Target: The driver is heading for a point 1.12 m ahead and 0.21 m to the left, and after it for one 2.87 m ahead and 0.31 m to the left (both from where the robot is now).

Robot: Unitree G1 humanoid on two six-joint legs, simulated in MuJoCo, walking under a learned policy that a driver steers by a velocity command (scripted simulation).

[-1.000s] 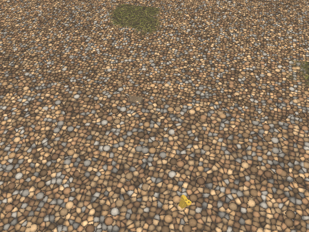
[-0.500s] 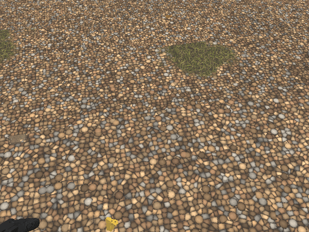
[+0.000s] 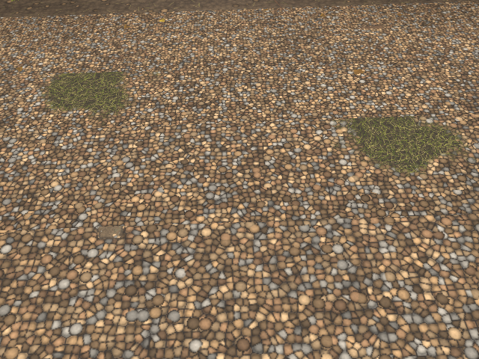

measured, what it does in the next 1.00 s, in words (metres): walks ahead, turning left: left foot, then right foot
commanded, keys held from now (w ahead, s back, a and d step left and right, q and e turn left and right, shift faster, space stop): w+q+shift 0.02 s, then q+shift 0.46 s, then w+q+shift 0.02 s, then w+e+shift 0.50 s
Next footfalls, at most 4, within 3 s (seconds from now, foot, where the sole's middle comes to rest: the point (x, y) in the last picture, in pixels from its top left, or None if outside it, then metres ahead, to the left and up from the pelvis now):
0.22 left None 0.26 0.19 -0.78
0.82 right None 0.51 0.08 -0.78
1.22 left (153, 248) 0.89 0.37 -0.78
1.70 right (229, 200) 1.26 0.14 -0.96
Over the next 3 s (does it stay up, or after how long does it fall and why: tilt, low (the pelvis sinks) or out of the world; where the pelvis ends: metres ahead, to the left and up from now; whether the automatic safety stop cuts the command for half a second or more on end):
stays up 1.47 0.27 -0.19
